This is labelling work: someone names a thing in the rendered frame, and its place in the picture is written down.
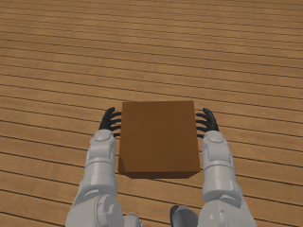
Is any robot left shin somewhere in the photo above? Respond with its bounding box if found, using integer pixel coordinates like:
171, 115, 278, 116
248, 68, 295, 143
128, 212, 138, 218

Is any left robot hand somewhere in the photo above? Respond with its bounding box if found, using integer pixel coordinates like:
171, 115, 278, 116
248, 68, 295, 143
98, 107, 122, 137

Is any carton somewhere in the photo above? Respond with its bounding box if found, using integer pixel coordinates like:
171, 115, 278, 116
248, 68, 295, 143
117, 100, 201, 179

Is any right robot upper arm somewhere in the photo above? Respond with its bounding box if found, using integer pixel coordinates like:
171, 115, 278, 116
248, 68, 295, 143
197, 200, 258, 227

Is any robot right forearm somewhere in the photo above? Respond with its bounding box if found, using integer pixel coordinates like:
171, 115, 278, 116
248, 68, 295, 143
201, 131, 252, 216

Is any robot left forearm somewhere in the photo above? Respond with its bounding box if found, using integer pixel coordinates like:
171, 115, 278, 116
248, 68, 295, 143
65, 129, 117, 224

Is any left robot upper arm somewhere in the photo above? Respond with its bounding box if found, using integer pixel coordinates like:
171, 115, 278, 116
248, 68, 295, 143
65, 194, 125, 227

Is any robot left thigh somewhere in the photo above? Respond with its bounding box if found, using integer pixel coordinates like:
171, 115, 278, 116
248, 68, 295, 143
123, 215, 143, 227

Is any right robot hand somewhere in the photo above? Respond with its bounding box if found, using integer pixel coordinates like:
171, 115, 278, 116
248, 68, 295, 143
195, 108, 219, 139

